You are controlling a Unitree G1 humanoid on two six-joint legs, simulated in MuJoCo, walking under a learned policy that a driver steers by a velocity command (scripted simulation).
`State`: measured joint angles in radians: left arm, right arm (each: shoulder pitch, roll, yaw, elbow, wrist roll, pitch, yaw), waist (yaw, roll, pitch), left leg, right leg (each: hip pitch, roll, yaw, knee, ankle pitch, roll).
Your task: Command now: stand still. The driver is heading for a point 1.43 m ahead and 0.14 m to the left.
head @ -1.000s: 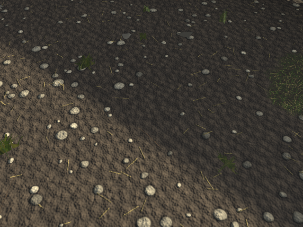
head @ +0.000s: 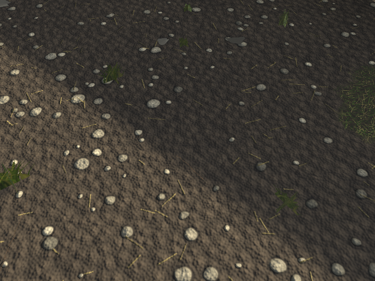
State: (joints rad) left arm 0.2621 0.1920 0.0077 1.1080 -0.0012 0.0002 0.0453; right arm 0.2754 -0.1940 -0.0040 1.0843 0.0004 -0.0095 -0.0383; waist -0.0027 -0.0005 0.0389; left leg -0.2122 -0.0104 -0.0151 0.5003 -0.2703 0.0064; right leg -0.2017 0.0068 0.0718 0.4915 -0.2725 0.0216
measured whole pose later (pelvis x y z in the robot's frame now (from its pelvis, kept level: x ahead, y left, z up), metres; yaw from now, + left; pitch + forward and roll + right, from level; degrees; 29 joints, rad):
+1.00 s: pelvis +0.24 -0.01 -0.02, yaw -1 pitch +3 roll +0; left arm 0.56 0.20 0.03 1.08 -0.01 -0.07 0.02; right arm -0.08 -0.22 -0.02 0.82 0.03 -0.11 0.05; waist 0.08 0.01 0.03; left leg -0.55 0.00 0.06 0.53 -0.04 0.10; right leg 0.20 -0.01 -0.01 0.23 -0.45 0.00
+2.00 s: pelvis +0.82 -0.04 +0.00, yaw +0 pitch +2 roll -2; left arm 0.38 0.24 0.06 0.99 -0.01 -0.09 0.00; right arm 0.05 -0.24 -0.05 0.87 0.02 -0.08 0.02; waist 0.07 0.04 0.00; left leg -0.64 0.10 -0.01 0.59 0.06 0.02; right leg 0.03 0.05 -0.06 0.19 -0.26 -0.04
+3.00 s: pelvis +1.35 -0.03 +0.01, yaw +10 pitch +1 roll -2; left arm 0.27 0.24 0.07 1.00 0.01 -0.09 0.01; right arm 0.12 -0.26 -0.08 0.87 0.01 -0.04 -0.01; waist 0.05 0.04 0.04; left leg -0.61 0.09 -0.04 0.75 -0.08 0.01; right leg -0.11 0.01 -0.16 0.29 -0.20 -0.03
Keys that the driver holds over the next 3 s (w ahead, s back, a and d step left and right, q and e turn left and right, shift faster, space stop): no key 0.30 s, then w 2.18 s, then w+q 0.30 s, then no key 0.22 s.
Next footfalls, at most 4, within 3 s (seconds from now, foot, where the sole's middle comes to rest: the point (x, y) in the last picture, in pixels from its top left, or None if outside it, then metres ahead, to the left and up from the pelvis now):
1.02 left None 0.44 0.10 -0.77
1.56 right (230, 217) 0.75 -0.14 -0.77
2.10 left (171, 156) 1.06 0.10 -0.77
2.66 right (218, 107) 1.38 -0.13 -0.77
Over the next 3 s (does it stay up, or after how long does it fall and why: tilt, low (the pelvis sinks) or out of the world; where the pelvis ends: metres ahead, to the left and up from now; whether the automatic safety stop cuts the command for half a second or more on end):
stays up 1.35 -0.03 0.01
